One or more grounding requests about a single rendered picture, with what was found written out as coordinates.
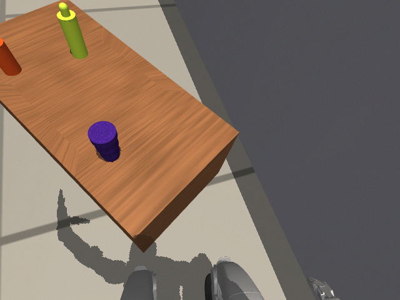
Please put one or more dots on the right robot hand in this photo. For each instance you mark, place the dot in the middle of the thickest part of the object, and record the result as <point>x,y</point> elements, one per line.
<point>323,290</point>

